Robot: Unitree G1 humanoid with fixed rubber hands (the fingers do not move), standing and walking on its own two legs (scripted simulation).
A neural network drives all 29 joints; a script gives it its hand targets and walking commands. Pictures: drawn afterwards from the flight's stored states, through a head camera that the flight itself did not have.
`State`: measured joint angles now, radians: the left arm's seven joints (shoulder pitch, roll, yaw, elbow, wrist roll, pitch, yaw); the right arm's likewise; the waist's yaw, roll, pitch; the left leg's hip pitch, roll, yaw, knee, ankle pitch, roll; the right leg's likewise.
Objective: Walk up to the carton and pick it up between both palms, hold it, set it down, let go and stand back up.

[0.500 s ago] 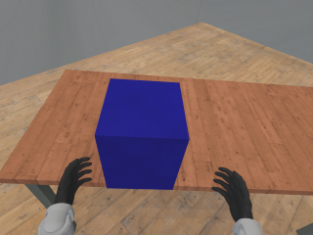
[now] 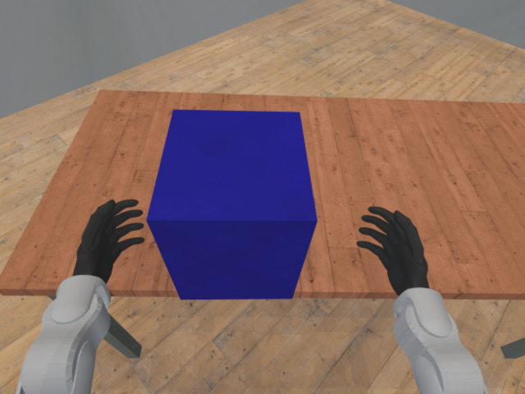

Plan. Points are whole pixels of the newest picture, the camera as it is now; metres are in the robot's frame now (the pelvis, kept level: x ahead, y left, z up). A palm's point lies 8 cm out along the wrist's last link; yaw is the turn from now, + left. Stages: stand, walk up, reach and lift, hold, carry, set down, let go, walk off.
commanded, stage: reach and lift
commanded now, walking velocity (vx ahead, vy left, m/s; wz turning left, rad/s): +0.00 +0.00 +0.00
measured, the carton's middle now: (236, 210) +0.38 +0.10 +0.04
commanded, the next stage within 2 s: none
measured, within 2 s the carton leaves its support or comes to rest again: neither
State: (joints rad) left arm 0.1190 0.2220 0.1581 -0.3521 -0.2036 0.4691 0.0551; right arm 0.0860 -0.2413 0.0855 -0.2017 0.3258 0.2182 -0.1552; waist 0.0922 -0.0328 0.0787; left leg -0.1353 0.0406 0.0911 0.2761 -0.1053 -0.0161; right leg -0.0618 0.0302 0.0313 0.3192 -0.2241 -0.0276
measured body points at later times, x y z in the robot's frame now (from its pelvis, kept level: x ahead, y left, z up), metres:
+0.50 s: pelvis -0.02 +0.01 +0.00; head -0.01 +0.02 +0.45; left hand +0.31 +0.26 +0.15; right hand +0.36 -0.14 +0.15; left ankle +0.03 +0.13 -0.75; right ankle -0.03 -0.10 -0.75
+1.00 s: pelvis -0.01 +0.01 +0.00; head -0.01 +0.02 +0.45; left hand +0.35 +0.27 +0.20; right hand +0.42 -0.11 +0.20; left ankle +0.03 +0.13 -0.75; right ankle -0.03 -0.10 -0.75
